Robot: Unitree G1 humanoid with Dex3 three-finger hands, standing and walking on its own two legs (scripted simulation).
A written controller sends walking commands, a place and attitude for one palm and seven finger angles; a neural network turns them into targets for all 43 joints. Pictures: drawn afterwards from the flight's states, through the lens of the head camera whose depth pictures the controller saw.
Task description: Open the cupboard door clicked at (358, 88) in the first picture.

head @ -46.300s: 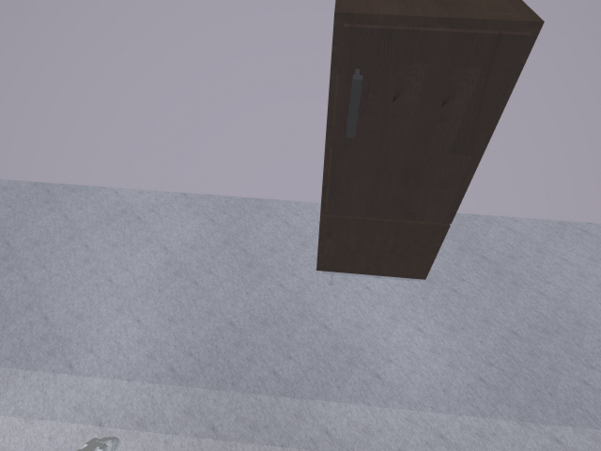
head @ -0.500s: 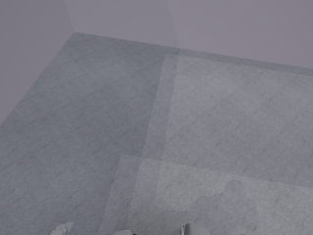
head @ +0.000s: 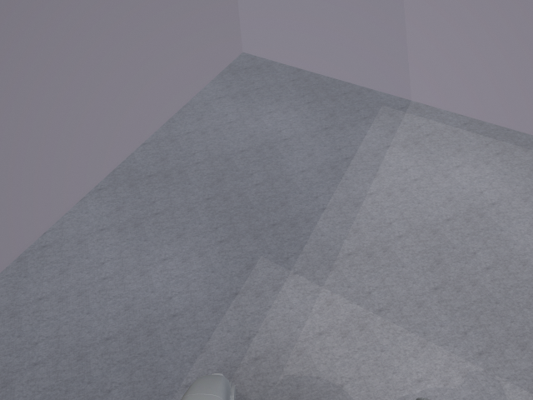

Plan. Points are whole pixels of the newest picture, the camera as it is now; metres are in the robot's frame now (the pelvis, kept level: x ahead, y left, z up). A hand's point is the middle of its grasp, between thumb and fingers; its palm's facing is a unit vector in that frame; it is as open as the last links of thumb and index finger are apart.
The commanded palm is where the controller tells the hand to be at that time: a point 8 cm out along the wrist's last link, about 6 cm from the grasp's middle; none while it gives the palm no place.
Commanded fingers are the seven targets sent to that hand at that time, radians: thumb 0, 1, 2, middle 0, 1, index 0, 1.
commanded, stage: turn to face it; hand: left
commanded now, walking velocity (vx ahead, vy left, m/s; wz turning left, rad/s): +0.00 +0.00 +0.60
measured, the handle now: out of the picture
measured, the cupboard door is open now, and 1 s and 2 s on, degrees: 41 41 41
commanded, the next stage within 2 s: none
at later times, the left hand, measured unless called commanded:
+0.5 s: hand out of the picture +0.05 +0.25 -0.16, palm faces +0.28 -0.93 -0.26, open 7.4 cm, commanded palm none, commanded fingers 0.00 0.90 0.90 -0.20 -0.30 -0.20 -0.30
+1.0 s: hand out of the picture -0.08 +0.19 -0.18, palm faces +0.59 -0.77 -0.24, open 7.4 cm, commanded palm none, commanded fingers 0.00 0.90 0.90 -0.20 -0.30 -0.20 -0.30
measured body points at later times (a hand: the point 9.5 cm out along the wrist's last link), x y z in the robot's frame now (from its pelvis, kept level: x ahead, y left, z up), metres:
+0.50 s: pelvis +0.00 +0.01 +0.00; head +0.04 +0.03 +0.44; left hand +0.03 +0.30 -0.14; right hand +0.14 -0.22 -0.14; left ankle -0.02 +0.12 -0.74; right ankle +0.03 -0.14 -0.69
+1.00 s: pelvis +0.00 -0.01 -0.01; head +0.03 +0.03 +0.43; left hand -0.11 +0.23 -0.16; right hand +0.24 -0.16 -0.14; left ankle -0.07 +0.08 -0.74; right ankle +0.03 -0.12 -0.74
